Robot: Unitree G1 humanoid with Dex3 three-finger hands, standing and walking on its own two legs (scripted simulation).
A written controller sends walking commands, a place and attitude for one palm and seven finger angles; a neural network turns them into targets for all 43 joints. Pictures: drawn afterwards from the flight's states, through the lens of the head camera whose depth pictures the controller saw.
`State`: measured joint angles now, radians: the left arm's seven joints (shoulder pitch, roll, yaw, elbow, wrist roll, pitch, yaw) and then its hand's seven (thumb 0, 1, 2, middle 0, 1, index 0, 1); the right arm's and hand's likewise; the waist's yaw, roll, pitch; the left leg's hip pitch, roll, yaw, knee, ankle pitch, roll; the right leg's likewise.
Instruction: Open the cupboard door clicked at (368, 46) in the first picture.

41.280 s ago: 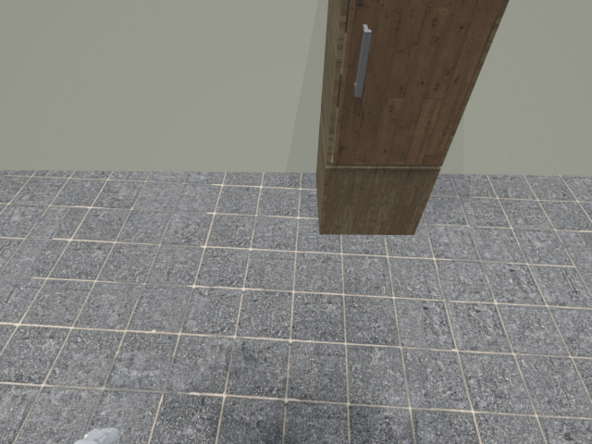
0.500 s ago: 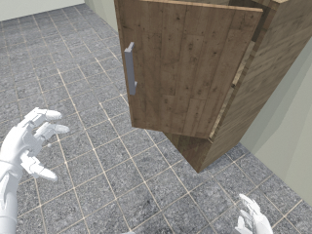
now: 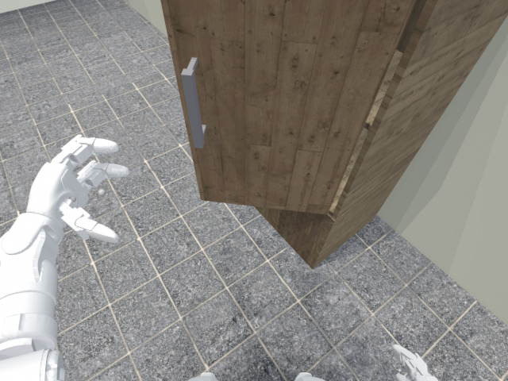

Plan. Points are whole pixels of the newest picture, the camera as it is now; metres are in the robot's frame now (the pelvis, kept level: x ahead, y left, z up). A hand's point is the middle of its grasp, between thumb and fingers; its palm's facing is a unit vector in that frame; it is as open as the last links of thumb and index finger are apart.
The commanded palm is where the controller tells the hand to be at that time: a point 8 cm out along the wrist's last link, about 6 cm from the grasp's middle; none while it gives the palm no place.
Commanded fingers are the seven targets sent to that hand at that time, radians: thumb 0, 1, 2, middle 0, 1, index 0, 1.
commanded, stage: move the hooked fingers beside the handle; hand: left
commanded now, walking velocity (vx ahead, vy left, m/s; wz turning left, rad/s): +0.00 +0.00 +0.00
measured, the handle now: (196, 106) +0.60 +0.13 +0.07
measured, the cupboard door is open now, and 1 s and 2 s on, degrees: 45 45 45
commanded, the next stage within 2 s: slide the fingers in behind the handle in 1.86 s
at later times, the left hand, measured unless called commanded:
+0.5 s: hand (128, 152) +0.45 +0.22 +0.09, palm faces -0.12 -0.99 +0.00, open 14.0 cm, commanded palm +0.45 +0.27 +0.08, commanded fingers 0.00 -0.50 0.30 -0.30 -1.20 -0.30 -1.20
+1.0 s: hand (152, 115) +0.55 +0.21 +0.09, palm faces -0.12 -0.99 +0.00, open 14.0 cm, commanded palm +0.55 +0.25 +0.08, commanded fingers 0.00 -0.50 0.30 -0.30 -1.20 -0.30 -1.20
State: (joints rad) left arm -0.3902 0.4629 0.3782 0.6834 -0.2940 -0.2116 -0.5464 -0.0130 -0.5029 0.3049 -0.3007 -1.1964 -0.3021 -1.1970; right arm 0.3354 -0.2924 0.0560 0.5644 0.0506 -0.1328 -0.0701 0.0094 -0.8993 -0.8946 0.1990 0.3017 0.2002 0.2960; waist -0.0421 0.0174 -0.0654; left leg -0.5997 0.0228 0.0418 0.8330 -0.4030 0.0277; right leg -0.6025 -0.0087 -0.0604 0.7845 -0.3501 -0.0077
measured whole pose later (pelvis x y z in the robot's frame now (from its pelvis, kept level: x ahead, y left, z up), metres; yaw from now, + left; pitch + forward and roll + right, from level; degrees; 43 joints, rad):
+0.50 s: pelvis +0.00 -0.01 -0.01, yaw -1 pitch +15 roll -2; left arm -0.77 0.58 0.40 1.10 -0.21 -0.30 -0.54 -0.01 -0.50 0.30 -0.30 -1.20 -0.30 -1.20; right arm 0.37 -0.31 0.05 0.60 0.04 -0.03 -0.06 0.01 -0.90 -0.89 0.20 0.30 0.20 0.30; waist -0.11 0.01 -0.07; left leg -0.74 0.04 0.04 0.90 -0.42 0.02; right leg -0.74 0.01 -0.06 0.84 -0.36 -0.02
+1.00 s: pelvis +0.01 +0.01 -0.02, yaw -2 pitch +22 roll -3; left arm -1.08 0.72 0.44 1.28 -0.08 -0.28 -0.45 -0.01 -0.50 0.30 -0.30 -1.20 -0.30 -1.20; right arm 0.45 -0.30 0.07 0.61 0.00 0.04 -0.04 0.00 -0.90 -0.89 0.20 0.30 0.20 0.30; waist -0.22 0.02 -0.06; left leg -0.91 0.06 0.04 0.97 -0.45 0.03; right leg -0.90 0.02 -0.06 0.87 -0.36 0.00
